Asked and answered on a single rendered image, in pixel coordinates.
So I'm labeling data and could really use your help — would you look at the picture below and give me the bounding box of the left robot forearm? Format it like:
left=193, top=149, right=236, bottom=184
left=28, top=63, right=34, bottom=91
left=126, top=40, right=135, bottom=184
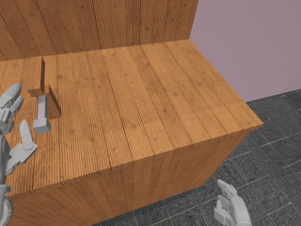
left=0, top=184, right=14, bottom=226

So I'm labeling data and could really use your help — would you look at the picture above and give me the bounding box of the right robot hand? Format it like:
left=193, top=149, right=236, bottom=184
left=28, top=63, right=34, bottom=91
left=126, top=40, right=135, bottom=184
left=214, top=179, right=252, bottom=226

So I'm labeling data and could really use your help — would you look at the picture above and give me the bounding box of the counter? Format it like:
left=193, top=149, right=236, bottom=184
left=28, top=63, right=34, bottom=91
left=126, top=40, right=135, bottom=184
left=0, top=0, right=263, bottom=226

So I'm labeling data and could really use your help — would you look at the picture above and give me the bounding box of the left robot hand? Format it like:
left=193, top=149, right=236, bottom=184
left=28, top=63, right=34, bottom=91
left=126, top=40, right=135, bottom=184
left=0, top=83, right=38, bottom=185

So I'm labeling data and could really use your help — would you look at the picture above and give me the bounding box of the tap lever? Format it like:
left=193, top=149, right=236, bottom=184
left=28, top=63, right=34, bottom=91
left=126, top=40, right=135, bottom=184
left=33, top=94, right=51, bottom=135

